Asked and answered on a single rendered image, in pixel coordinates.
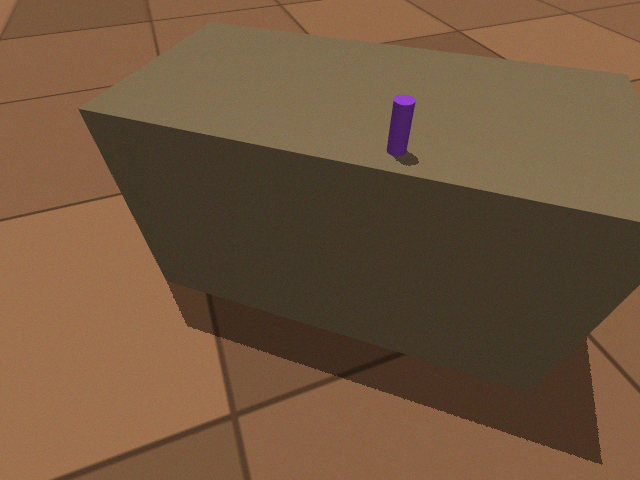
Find can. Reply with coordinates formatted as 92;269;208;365
387;95;416;156

